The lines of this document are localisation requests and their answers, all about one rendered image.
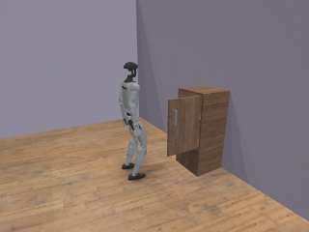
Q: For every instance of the robot head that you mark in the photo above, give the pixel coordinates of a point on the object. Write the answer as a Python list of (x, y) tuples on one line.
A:
[(131, 67)]

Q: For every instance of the robot left forearm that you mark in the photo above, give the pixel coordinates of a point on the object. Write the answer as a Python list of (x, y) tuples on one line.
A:
[(123, 109)]

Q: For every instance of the cupboard door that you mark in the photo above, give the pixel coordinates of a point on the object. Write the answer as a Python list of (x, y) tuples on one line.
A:
[(184, 136)]

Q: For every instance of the robot right forearm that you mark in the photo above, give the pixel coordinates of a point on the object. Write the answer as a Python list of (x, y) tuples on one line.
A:
[(134, 116)]

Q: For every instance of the handle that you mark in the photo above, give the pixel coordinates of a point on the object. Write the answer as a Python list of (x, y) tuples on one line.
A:
[(175, 117)]

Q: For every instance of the robot right upper arm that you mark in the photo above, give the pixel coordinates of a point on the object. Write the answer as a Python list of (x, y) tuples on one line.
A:
[(134, 88)]

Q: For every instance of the robot right hand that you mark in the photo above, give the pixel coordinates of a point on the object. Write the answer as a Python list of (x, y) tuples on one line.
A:
[(136, 133)]

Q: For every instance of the robot left upper arm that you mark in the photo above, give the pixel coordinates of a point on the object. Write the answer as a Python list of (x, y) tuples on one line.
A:
[(121, 93)]

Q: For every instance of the robot torso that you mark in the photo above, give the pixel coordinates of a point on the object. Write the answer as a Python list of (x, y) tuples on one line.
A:
[(126, 95)]

